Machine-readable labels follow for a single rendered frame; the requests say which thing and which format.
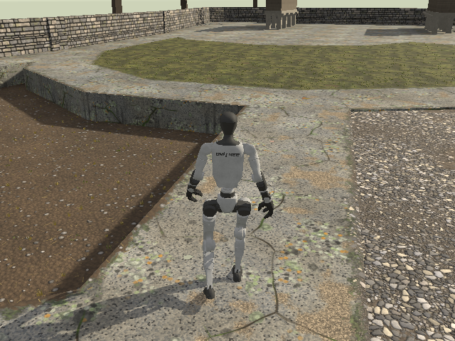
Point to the robot left upper arm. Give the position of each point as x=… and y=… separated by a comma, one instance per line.
x=202, y=158

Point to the robot left forearm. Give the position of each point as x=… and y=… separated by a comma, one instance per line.
x=192, y=183

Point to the robot left hand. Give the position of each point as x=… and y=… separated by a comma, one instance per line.
x=196, y=192

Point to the robot right hand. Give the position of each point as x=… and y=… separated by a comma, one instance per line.
x=269, y=206

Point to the robot right forearm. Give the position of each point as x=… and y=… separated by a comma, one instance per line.
x=263, y=189

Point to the robot right upper arm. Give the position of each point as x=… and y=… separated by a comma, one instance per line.
x=250, y=150

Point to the robot torso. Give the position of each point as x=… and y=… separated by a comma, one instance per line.
x=227, y=172

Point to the right robot thigh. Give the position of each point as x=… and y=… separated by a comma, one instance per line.
x=243, y=212

